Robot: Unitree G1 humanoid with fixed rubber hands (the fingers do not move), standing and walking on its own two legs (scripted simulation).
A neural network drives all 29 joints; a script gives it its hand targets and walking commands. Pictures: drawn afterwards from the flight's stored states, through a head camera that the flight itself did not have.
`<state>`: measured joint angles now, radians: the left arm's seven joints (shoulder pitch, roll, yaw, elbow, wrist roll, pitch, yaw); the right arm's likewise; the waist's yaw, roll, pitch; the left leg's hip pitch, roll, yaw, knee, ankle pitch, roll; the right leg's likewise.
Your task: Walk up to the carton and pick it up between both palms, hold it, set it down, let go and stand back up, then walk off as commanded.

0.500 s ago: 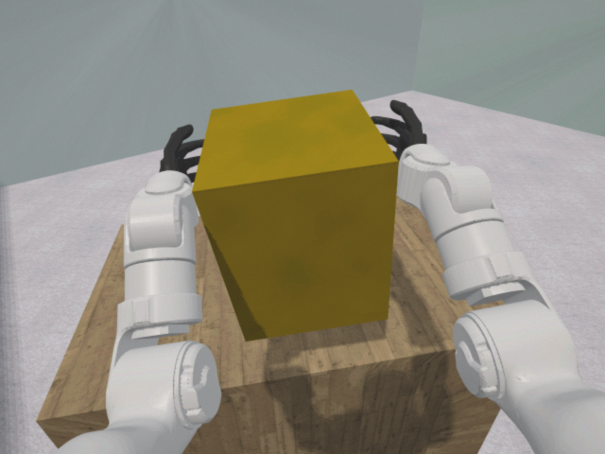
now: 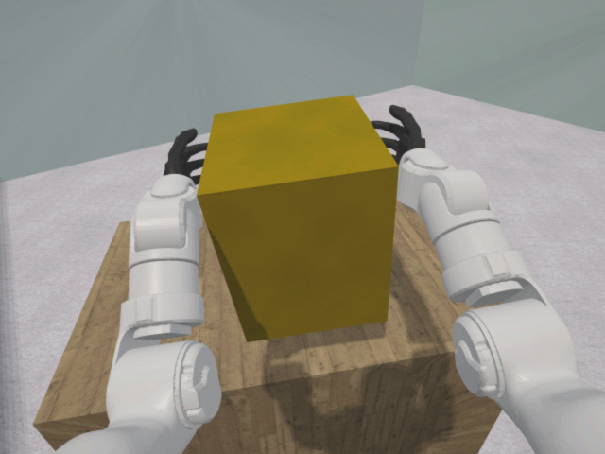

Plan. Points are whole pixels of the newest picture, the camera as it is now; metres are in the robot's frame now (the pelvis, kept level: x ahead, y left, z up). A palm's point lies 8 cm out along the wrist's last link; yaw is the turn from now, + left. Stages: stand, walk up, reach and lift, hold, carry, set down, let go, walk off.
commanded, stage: hold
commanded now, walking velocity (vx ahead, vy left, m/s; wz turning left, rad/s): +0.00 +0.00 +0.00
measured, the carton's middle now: (300, 216) +0.39 +0.00 +0.19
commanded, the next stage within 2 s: set down in 1.72 s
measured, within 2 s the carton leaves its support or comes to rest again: neither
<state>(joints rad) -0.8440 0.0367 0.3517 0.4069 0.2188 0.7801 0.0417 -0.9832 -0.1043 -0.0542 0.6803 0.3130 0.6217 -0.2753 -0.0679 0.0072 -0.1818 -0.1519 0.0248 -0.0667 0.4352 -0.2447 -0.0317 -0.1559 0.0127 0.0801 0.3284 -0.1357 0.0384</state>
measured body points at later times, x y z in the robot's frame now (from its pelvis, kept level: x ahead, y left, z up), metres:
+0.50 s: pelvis -0.01 +0.00 +0.00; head -0.11 +0.01 +0.44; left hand +0.36 +0.16 +0.27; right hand +0.36 -0.14 +0.29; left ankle +0.00 +0.13 -0.74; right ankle +0.03 -0.15 -0.74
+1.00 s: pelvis +0.00 +0.00 +0.00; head -0.08 +0.01 +0.44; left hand +0.39 +0.16 +0.26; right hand +0.39 -0.14 +0.28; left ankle +0.00 +0.13 -0.74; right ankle +0.03 -0.15 -0.74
